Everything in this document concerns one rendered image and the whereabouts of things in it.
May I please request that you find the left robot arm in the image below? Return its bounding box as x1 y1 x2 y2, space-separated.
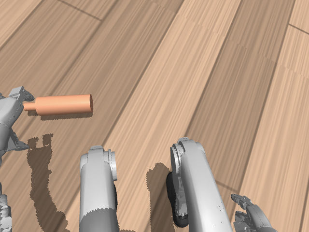
0 124 12 232

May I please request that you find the right robot hand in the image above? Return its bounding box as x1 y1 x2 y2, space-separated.
231 194 272 232

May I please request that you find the bottle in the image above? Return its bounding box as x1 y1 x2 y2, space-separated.
23 94 93 116

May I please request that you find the left robot hand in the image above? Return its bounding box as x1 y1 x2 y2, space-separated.
0 86 34 152

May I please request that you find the right robot foot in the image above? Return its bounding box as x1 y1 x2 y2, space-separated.
166 172 189 228

